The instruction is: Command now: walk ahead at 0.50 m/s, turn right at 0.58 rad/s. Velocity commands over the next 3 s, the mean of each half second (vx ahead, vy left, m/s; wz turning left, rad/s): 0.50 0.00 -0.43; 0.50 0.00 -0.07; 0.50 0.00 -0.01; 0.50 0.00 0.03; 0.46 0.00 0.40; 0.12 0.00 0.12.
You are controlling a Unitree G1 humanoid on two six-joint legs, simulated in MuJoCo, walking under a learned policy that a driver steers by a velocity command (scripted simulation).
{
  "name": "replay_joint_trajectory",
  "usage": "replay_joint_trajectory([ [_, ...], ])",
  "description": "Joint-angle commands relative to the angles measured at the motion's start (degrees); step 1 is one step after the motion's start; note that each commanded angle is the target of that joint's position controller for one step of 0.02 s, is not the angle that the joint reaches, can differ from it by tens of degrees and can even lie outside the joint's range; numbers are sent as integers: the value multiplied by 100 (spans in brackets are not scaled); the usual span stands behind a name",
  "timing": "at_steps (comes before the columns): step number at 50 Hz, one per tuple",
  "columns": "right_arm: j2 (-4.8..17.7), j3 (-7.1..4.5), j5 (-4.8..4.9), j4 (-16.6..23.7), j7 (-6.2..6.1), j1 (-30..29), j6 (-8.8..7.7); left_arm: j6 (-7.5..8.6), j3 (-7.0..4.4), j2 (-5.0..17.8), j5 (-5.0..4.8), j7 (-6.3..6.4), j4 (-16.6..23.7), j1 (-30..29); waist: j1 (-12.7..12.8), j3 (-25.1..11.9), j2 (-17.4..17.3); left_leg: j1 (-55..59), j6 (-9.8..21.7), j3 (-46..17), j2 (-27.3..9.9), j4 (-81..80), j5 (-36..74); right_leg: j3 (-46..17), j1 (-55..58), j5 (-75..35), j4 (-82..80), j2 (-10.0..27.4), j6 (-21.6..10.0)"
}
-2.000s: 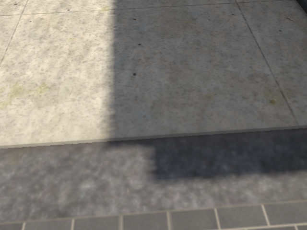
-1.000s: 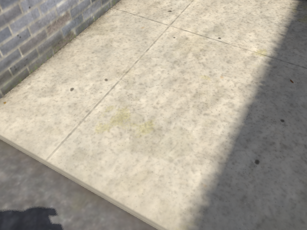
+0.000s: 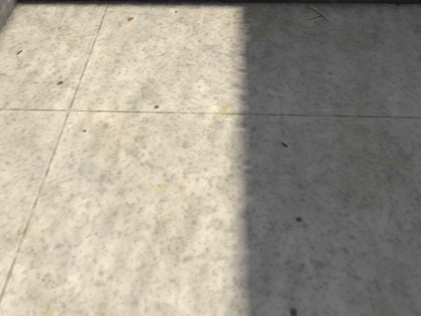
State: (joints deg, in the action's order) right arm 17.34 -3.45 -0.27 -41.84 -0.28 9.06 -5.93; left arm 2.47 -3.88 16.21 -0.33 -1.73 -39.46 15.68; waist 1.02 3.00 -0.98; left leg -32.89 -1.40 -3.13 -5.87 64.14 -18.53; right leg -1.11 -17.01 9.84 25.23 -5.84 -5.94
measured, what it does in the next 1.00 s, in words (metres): walks ahead: left foot, then right foot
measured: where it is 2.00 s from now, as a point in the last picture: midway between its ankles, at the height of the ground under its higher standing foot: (267, 157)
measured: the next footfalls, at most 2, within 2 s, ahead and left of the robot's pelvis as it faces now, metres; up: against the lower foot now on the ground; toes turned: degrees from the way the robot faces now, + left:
left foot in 0.28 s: +0.35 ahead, +0.14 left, +0.00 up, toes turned -12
right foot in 0.80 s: +0.56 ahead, -0.17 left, +0.00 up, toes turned -14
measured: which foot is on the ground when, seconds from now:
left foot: up 0.00-0.26, down 0.28-0.82, up 0.84-1.00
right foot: down 0.00-0.30, up 0.32-0.78, down 0.80-1.00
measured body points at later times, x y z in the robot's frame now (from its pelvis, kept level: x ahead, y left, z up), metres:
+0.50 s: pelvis +0.28 +0.05 +0.00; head +0.30 +0.06 +0.45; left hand +0.47 +0.29 -0.10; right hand +0.29 -0.23 -0.11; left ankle +0.31 +0.14 -0.74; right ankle +0.25 -0.09 -0.66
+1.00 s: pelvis +0.52 -0.07 +0.01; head +0.54 -0.09 +0.45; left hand +0.68 +0.18 -0.10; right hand +0.57 -0.37 -0.11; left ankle +0.57 +0.09 -0.66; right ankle +0.52 -0.16 -0.74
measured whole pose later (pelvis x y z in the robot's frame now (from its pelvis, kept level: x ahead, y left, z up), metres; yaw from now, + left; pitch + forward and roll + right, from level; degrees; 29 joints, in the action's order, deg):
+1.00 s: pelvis +0.52 -0.07 +0.01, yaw -13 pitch +1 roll -1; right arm 18.2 -2.7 0.6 -45.9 0.5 13.2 -4.0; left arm 4.3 -2.9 15.3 0.1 -1.8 -42.0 16.1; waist 0.9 1.0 -2.4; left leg -32.4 -0.1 -1.3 -5.6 61.9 -16.4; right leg 2.2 -13.2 9.4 21.1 -3.0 -3.8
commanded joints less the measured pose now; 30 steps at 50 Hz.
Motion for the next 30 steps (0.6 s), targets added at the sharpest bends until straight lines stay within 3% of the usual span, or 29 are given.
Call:
replay_joint_trajectory([
  [1,477,-134,-80,328,-33,127,46,148,-243,903,-9,127,463,-229,-217,-514,284,-323,-195,-22,-58,-701,619,-1579,339,-1486,-1235,1457,-1134],
  [5,252,-16,-42,513,40,-750,4,91,-269,962,-78,223,332,87,140,-342,483,33,-268,25,285,-2508,2086,-1260,164,-850,-1130,1114,-779],
  [9,427,-52,69,667,154,-1200,-84,31,-286,979,-127,244,179,447,304,-288,601,373,-181,-92,505,-3326,2217,-1744,473,-316,-782,1294,-663],
  [12,608,-137,83,611,205,-890,-156,-8,-275,905,-87,265,140,441,122,-353,843,740,47,-79,507,-3565,1649,-2120,893,-359,-309,1494,-522],
  [13,633,-177,64,512,199,-541,-181,-23,-247,814,-78,262,136,399,-70,-437,886,1197,178,49,542,-3766,1607,-2085,903,-590,-52,1402,-423],
  [14,779,-256,-6,405,168,-36,-211,-13,-172,605,-51,246,152,421,-303,-777,817,2052,383,-4,411,-3823,1558,-1873,784,-984,613,1111,-247],
  [15,1069,-322,-93,339,133,776,-223,3,-49,313,38,237,248,480,-617,-1545,195,3418,762,-957,-511,-3734,1428,-1418,143,-229,2194,752,-17],
  [16,1559,-465,-112,33,178,1328,-146,68,38,18,-156,235,307,1374,-262,-2111,-1856,5101,1780,-3709,-1622,-4369,43,-764,-1908,2158,4078,-49,400],
  [17,1011,-348,68,64,222,1323,-130,88,-48,603,-208,258,180,1196,-473,-1714,-1233,4981,1729,-4320,-1658,-4780,-1451,-1043,-2709,2278,4766,271,444],
  [18,694,-252,83,109,201,1062,-99,83,-126,886,-182,252,269,475,-613,-986,-668,4332,1477,-3461,-1421,-4834,-1371,-989,-2905,1762,4907,468,426],
  [19,605,-195,9,161,189,767,-58,80,-108,828,-103,266,366,81,-517,-658,-277,3699,1341,-2780,-1173,-4877,-738,-765,-2753,1382,4771,662,426],
  [20,490,-150,-18,134,180,596,-31,107,-106,750,-25,247,448,-145,-421,-368,-246,3201,1365,-2331,-977,-4985,-147,-710,-2681,1106,4433,813,434],
  [22,356,-89,-47,97,155,503,-46,115,-89,568,-41,190,431,-39,-197,-348,-518,2739,1313,-1737,-678,-5195,603,-556,-2206,817,3952,1041,448],
  [24,455,-106,20,5,139,602,-69,103,-43,406,-31,171,431,-67,-166,-354,-513,2620,1423,-1405,-658,-5348,1124,-386,-2173,720,3543,1105,515],
  [26,645,-151,57,-86,108,700,-57,119,21,291,5,166,547,-412,-235,-270,-387,2607,1493,-1135,-693,-5496,1531,-284,-2289,339,2897,1174,599],
  [30,800,-164,114,-253,78,921,24,185,98,161,-20,99,649,-1082,-467,-171,-341,2585,1316,-483,-498,-5544,1903,-75,-1933,-812,1521,1080,652],
])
